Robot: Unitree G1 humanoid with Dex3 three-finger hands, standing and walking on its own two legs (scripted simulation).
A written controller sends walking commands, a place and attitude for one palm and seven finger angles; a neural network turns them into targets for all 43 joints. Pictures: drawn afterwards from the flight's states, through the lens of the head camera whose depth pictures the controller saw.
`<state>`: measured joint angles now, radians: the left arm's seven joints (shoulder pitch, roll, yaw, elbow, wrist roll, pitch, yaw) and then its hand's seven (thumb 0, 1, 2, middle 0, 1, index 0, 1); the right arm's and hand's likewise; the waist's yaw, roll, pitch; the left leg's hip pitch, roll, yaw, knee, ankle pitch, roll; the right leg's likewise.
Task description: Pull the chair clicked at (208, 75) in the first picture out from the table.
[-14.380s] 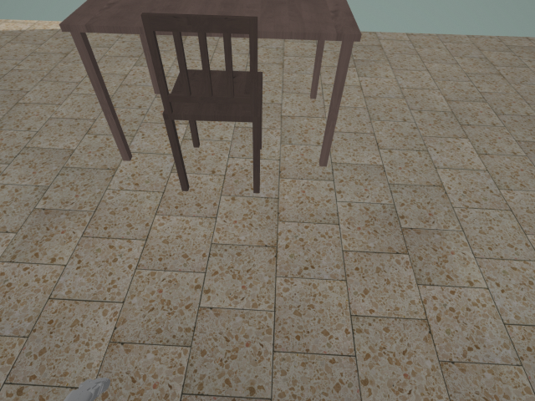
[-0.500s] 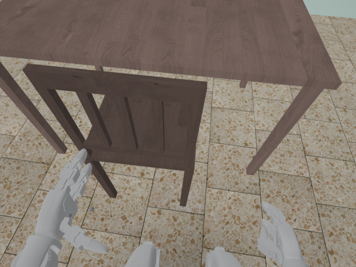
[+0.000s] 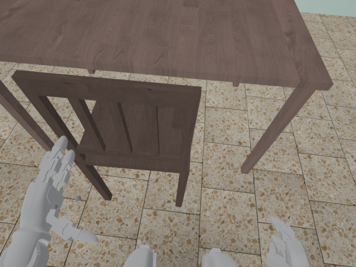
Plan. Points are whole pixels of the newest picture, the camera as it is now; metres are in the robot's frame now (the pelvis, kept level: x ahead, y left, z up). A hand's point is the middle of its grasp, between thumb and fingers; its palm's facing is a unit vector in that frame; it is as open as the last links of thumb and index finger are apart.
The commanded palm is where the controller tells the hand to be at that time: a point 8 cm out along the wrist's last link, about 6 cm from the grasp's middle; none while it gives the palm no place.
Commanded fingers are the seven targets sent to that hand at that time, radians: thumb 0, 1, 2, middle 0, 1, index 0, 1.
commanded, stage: raise the hand toward the chair's back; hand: left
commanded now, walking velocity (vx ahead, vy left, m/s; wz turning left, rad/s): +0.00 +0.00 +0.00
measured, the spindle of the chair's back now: (121, 129) +0.45 +0.17 -0.02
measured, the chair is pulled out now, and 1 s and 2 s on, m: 0.00 0.00 0.00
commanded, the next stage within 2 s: aim the fingers beside a spindle in 0.16 s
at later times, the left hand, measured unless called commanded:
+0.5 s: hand (93, 200) +0.25 +0.19 +0.02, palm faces -0.07 -1.00 -0.04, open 16.9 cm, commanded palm +0.23 +0.25 +0.03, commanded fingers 0.00 -0.50 0.30 -0.06 -0.08 -0.06 -0.08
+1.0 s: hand (106, 192) +0.27 +0.16 +0.02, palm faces -0.05 -1.00 -0.06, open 16.9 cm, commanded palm +0.25 +0.22 +0.01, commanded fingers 0.00 -0.50 0.30 -0.06 -0.08 -0.06 -0.08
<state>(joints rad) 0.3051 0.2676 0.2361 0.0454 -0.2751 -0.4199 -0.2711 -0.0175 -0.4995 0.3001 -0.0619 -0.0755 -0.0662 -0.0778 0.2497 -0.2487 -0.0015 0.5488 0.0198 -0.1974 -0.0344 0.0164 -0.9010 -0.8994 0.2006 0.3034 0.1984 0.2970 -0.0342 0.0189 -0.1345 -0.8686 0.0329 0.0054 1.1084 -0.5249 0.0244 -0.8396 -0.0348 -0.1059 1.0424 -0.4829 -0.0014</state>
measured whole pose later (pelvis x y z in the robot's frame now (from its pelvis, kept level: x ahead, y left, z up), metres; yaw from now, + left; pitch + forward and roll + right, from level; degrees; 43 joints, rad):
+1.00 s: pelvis -0.01 -0.01 -0.02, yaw +0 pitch +19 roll -2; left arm 0.13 0.24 0.17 0.18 -0.23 -0.45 -0.25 -0.02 -0.50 0.30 -0.06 -0.08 -0.07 -0.08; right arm 0.21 -0.25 0.01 0.56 0.01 -0.17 -0.03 0.02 -0.90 -0.90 0.20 0.30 0.20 0.30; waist -0.03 0.03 -0.15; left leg -1.00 0.03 0.00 1.21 -0.54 0.01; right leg -0.98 -0.04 -0.10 1.17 -0.51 -0.02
